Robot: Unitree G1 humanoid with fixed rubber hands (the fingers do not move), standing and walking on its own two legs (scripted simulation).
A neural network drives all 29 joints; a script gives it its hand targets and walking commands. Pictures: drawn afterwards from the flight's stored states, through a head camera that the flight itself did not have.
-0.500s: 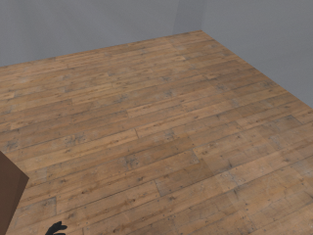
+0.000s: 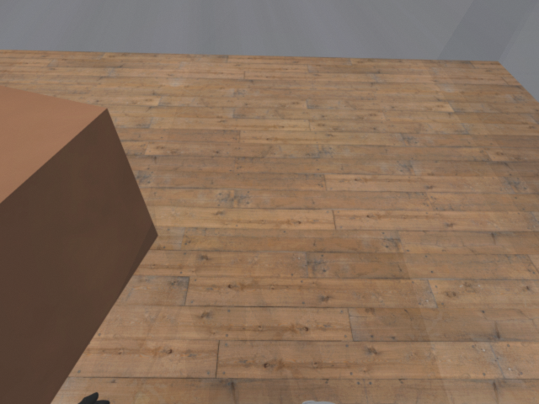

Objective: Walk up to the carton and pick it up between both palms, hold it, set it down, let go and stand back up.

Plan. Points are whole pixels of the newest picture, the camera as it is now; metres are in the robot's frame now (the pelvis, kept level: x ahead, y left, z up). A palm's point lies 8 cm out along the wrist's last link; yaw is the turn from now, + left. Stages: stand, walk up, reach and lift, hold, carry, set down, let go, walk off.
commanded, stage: walk up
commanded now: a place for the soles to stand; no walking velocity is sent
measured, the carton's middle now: out of the picture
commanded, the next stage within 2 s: none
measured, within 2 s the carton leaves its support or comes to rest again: neither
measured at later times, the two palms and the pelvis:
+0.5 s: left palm out of the picture +0.01 +0.40 -0.13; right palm (297, 293) +0.33 -0.08 -0.09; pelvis +0.10 +0.11 -0.02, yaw +25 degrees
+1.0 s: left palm out of the picture +0.14 +0.51 -0.10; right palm (224, 254) +0.45 +0.06 -0.13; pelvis +0.23 +0.23 -0.02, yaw +43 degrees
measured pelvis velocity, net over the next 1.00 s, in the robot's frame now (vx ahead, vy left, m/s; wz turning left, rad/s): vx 0.23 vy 0.23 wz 0.75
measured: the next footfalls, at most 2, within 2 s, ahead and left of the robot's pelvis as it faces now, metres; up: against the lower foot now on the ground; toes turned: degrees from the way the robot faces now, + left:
right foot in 0.04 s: +0.11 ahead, -0.08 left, +0.00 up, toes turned +3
left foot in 0.48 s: +0.17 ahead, +0.30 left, +0.00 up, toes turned +30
